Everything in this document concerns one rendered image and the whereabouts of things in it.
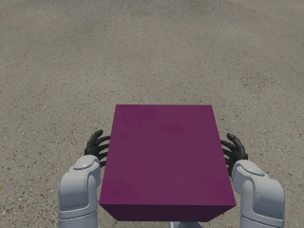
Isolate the robot right hand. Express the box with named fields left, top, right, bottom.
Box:
left=220, top=133, right=248, bottom=178

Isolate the robot left hand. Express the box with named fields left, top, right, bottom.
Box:
left=84, top=129, right=110, bottom=168

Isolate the robot left forearm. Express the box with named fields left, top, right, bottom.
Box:
left=58, top=155, right=102, bottom=228

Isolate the robot right forearm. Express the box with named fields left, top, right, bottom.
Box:
left=231, top=160, right=285, bottom=228

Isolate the carton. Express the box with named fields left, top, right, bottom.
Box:
left=99, top=104, right=237, bottom=222

